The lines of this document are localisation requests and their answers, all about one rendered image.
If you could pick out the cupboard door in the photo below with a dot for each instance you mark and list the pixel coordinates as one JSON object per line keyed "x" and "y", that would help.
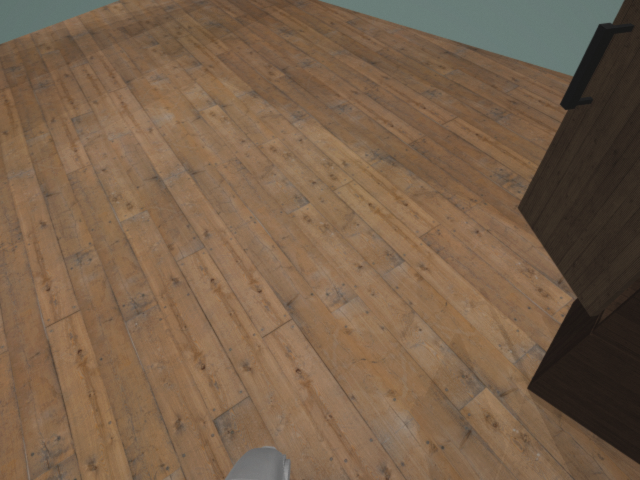
{"x": 583, "y": 203}

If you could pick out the left robot thigh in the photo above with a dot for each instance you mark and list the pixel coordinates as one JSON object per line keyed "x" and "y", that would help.
{"x": 261, "y": 464}

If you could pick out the handle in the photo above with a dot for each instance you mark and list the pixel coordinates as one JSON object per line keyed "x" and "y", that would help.
{"x": 589, "y": 63}

